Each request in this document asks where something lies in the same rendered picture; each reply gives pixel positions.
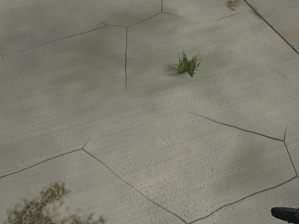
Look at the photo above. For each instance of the right robot hand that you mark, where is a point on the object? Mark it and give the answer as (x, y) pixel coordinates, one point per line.
(286, 214)

